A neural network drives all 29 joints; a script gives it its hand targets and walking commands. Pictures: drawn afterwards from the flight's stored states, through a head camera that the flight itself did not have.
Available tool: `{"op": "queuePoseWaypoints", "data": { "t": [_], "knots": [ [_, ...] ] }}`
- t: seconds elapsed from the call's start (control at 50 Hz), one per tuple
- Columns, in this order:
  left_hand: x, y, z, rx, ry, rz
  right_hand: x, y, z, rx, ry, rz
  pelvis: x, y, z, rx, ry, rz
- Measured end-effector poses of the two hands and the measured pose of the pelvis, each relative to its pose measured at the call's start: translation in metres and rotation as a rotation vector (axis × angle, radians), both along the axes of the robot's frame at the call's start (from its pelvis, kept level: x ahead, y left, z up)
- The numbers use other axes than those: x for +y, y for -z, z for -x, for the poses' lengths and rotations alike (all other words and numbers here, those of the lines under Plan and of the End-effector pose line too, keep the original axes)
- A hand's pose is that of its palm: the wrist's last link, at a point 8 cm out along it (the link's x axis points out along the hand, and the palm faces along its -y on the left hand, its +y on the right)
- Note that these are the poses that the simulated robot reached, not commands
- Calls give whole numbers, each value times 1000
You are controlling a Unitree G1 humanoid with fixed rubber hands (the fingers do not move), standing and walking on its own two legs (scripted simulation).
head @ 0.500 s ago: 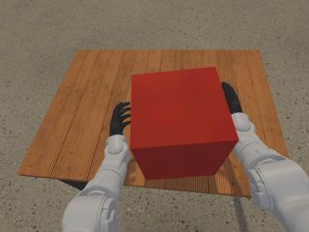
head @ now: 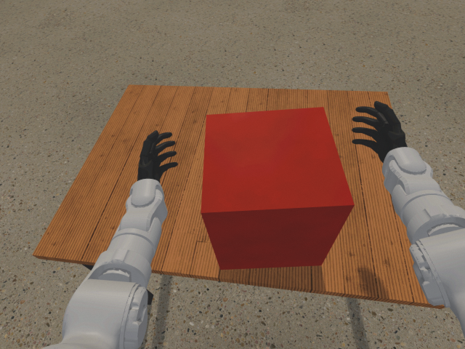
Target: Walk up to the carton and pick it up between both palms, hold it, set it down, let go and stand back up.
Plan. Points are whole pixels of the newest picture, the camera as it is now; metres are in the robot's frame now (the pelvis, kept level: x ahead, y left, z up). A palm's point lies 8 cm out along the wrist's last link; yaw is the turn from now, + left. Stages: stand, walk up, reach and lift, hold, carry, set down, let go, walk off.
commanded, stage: set down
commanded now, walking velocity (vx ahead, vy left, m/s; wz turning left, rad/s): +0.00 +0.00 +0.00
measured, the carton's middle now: (267, 195) +0.40 +0.00 +0.00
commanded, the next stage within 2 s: none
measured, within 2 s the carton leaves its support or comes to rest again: neither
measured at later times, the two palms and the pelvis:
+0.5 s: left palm (130, 142) +0.39 +0.22 +0.15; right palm (404, 114) +0.45 -0.20 +0.16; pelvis +0.00 +0.00 +0.02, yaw +1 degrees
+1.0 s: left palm (135, 195) +0.33 +0.21 +0.10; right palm (413, 176) +0.38 -0.22 +0.10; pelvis +0.01 +0.01 +0.02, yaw +0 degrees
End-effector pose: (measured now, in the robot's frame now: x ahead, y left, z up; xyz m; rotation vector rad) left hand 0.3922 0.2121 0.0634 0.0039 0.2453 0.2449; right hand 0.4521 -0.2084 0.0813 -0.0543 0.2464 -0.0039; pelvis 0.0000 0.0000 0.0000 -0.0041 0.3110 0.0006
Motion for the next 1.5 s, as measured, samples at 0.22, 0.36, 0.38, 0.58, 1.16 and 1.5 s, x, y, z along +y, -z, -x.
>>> {"op": "queuePoseWaypoints", "data": {
  "t": [0.22, 0.36, 0.38, 0.58, 1.16, 1.5],
  "knots": [
    [-1, -39, -6, -2, 21, -8, 2, -45, -7, -34, -28, -11, -3, -7, 0, -67, -8, 0],
    [4, -69, -5, -3, 16, -9, 3, -69, -4, -30, -30, -5, -3, -12, 2, -123, -10, -1],
    [5, -72, -5, -1, 15, -7, 3, -71, -3, -25, -30, -3, -3, -13, 2, -129, -10, -1],
    [6, -87, 5, 25, 17, -5, 10, -72, 11, 11, -44, -11, 1, -17, 0, -189, -11, -4],
    [-5, -3, 87, 59, 4, 15, -10, 8, 103, -9, -46, -1, 5, -19, -10, -264, 5, -10],
    [-23, 33, 122, 58, 9, 2, -7, 47, 147, 7, -36, -23, 1, -17, -11, -301, -8, -13]
  ]
}}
